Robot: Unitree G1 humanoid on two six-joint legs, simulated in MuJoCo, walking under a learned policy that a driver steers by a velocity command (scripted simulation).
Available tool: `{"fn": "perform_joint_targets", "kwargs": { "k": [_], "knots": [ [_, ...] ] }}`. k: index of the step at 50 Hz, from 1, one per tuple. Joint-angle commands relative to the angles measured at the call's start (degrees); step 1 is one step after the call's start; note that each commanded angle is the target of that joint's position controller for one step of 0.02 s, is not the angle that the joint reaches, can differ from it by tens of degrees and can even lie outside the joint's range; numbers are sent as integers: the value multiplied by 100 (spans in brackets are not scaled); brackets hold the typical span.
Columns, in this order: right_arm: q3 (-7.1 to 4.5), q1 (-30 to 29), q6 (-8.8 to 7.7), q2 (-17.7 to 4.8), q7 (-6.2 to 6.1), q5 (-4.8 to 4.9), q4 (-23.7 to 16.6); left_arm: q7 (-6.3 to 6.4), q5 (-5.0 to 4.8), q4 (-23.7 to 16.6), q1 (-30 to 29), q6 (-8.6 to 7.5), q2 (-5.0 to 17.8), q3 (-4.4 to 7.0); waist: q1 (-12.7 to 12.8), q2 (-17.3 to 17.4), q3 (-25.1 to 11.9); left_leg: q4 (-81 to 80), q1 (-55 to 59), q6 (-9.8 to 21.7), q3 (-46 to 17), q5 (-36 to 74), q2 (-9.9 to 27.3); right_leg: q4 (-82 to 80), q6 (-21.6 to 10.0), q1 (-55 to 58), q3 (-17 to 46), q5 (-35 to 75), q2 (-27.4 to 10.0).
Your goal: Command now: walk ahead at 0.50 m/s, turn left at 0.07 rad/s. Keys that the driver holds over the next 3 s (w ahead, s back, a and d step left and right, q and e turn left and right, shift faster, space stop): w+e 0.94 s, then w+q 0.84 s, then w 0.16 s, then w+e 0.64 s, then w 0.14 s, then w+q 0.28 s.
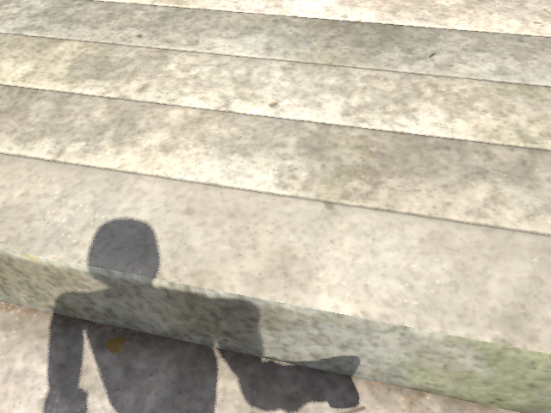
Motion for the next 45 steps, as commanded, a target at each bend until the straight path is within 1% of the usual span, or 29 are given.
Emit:
{"fn": "perform_joint_targets", "kwargs": {
  "k": [1, 3, 4, 7, 9, 12, 15, 16, 20, 22, 24, 25, 26, 27, 28, 29, 30, 31, 32, 33, 34, 35, 36, 38, 41, 42, 43, 44, 45],
  "knots": [
    [-153, 1267, -149, -190, 45, -59, 846, -149, 54, -1801, -2286, -276, -536, -127, -302, -34, -386, -5167, 2555, -191, -4798, -1554, 1616, 5522, -665, -3853, 1447, -65, 996],
    [22, 1014, -333, 643, 179, -65, 1439, -191, 155, -1787, -1483, -289, -868, -408, 360, -274, 91, -4662, 2084, -775, -3089, -235, 1165, 5499, -1017, -4331, 1702, 656, 928],
    [54, 973, -361, 741, 200, -111, 1493, -170, 127, -1679, -1212, -274, -979, -523, 509, -284, 84, -4704, 2234, -962, -2372, 664, 1160, 5570, -1050, -4690, 1695, 857, 943],
    [146, 715, -406, 619, 176, -325, 1570, -33, -68, -1477, -918, -68, -727, -553, 740, -15, 132, -5018, 2081, -1180, -986, 1683, 1113, 5971, -758, -5478, 1150, 1262, 1022],
    [212, 1020, -407, 471, 171, -356, 1825, 85, -30, -1500, -1204, 59, -946, -644, 645, 139, 325, -5206, 2089, -1257, -791, 2020, 1144, 7005, -684, -6358, 821, 1333, 1149],
    [252, 1564, -426, 322, 142, -166, 2058, 214, -30, -1891, -2425, 91, -815, -722, 171, 397, 629, -5893, 1662, -1371, -248, 2347, 989, 5838, -525, -6320, 165, 1282, 1185],
    [187, 2518, -447, 93, -151, -67, 2348, 207, -142, -2130, -3445, 125, -941, -885, -448, 590, 525, -6833, 2655, -1013, -354, 2304, 1204, 5048, -288, -6891, -695, 482, 1113],
    [181, 3006, -423, 42, -218, -214, 2530, 162, -183, -2018, -3330, 169, -1104, -921, -572, 641, 157, -6761, 3858, -825, -801, 2726, 1442, 5999, -313, -7381, -632, 390, 969],
    [184, 3188, -227, 115, -388, -100, 2659, -236, -178, -2230, -3867, 60, -1105, -1017, -460, -109, 286, -6848, 5333, -791, -457, 3503, 1488, 5064, -467, -8033, -548, -632, 751],
    [262, 2454, -257, -22, -454, -5, 2556, -353, -31, -2422, -3836, -17, -925, -995, 134, 72, -503, -6846, 4171, -890, 657, 8275, 1153, 3048, -812, -4715, -1316, -784, 815],
    [183, 2437, -361, -631, -504, 291, 2565, -284, 196, -2097, -3200, 78, -479, -806, 471, 733, -1563, -5985, 4289, -484, 716, 14885, 1352, 2448, -956, -2099, -2148, -1748, 1419],
    [-25, 2171, -335, -1484, -581, 331, 2326, -299, 215, -1884, -2509, 169, -213, -749, 782, 1458, -1481, -5242, 5384, -175, 394, 15517, 1723, 1065, -957, -2353, -1937, -3361, 1373],
    [-74, 2127, -311, -1499, -592, 341, 2214, -373, 189, -1821, -2276, 228, 166, -567, 816, 1585, -1444, -4448, 6189, -63, 302, 15899, 1858, -80, -984, -2250, -1838, -3893, 1626],
    [-106, 2105, -313, -1381, -562, 173, 2016, -419, 143, -1689, -1956, 304, 441, -410, 859, 1256, -1362, -3630, 5988, 22, 194, 14468, 1774, -1310, -1121, -1445, -1065, -3617, 1571],
    [-154, 1797, -499, -1332, -448, -49, 1632, -391, 285, -1516, -1018, 422, 937, -173, 1256, 237, -1684, -2370, 4105, 121, -382, 12285, 1364, -2289, -1545, 608, 1120, -2732, 932],
    [7, 1060, -815, -416, -35, -161, 1103, -234, 364, -1160, -492, 634, 1195, -85, 907, -1721, -1702, 384, 1774, -82, -654, 3963, -195, -4812, -2234, 1741, 4341, -2582, -39],
    [-119, 378, -968, -247, 191, 9, 860, -50, 550, -647, 22, 624, 543, -193, 688, -1250, -869, 4002, 215, -218, -1823, 2430, -876, -6168, -2202, 1443, 6007, -2310, -324],
    [-35, 189, -1080, 114, 332, 66, 353, -62, 438, -398, 109, 485, 48, -360, 342, -758, 39, 5553, -1128, -62, -2347, 1974, -880, -5577, -1738, 1129, 5198, -1401, -388],
    [59, -184, -1099, 275, 325, 94, -105, -99, 343, -300, -197, 375, -321, -420, -69, -178, 674, 6460, -2001, 36, -2247, 1615, -827, -5057, -1560, 494, 4252, -1513, -137],
    [248, -166, -1100, 624, 261, 58, -354, -149, 363, -213, -408, 310, -487, -441, -335, -88, 1008, 6972, -2660, 167, -2318, 1433, -806, -4870, -1176, 395, 3259, -1438, 108],
    [398, 129, -1124, 888, 262, 37, -388, -206, 433, -169, -579, 268, -719, -487, -600, 172, 949, 6854, -2840, 265, -2460, 1640, -688, -4772, -842, 263, 2505, -1448, 341],
    [503, 441, -1116, 989, 290, 55, -383, -266, 373, -226, -741, 264, -776, -497, -835, 221, 918, 6551, -2814, 258, -2319, 1857, -555, -4788, -592, 38, 1787, -1021, 453],
    [488, 758, -1058, 835, 319, 140, -303, -269, 333, -350, -1036, 241, -804, -500, -1114, 209, 892, 5977, -2599, 194, -2116, 1868, -418, -4867, -492, -420, 1195, -841, 565],
    [613, 90, -946, 870, 178, 142, -692, -255, 310, -293, -874, 207, -511, -506, -1102, -166, 854, 6122, -2625, 18, -1142, 1850, -122, -5332, -478, -1102, 786, -684, 648],
    [820, -1693, -966, 1083, 7, -46, -1504, -124, 70, 41, 497, 300, -292, -441, -324, -523, 695, 4392, -2323, -309, -283, 2096, 192, -6091, -824, -1283, 1257, -838, 721],
    [945, -2606, -1011, 1169, -81, -158, -1931, 51, -38, -54, 832, 347, -1, -281, -45, -464, 510, 2837, -1249, -432, -128, 1543, 330, -6774, -928, -1584, 1372, -248, 481],
    [931, -2859, -1061, 1111, -123, -152, -2086, 154, -10, -5, 1177, 384, 167, -208, -16, -421, 147, 1567, 145, -420, 247, 1381, 259, -6969, -849, -1603, 1136, 1248, 474],
    [704, -2439, -1113, 892, -155, -44, -2015, 205, -1, -89, 1376, 196, 419, -108, -239, -880, -699, 933, 1893, -394, 645, 992, -110, -6643, -844, -1231, 1089, 4311, 372],
    [388, -1589, -1062, 375, -223, 33, -1862, 256, 9, -74, 1526, 3, 783, 37, -616, -1659, -1530, 442, 2803, -325, 316, 331, -345, -5891, -850, -132, 1191, 7048, 282]
  ]
}}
